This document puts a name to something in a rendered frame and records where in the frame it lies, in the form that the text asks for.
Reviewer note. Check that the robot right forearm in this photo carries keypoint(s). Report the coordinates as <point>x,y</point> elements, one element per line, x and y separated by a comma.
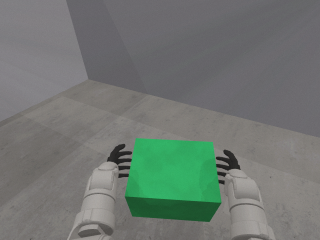
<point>248,218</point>

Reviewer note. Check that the robot left forearm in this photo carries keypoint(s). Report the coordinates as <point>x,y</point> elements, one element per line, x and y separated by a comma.
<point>96,216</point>

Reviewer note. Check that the left robot hand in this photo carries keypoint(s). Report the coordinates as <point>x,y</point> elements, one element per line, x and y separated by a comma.
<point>114,157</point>

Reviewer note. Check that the carton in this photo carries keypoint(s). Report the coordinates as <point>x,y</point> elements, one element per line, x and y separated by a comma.
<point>173,179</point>

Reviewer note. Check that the right robot hand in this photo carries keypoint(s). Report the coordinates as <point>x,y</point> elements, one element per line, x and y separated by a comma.
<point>232,161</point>

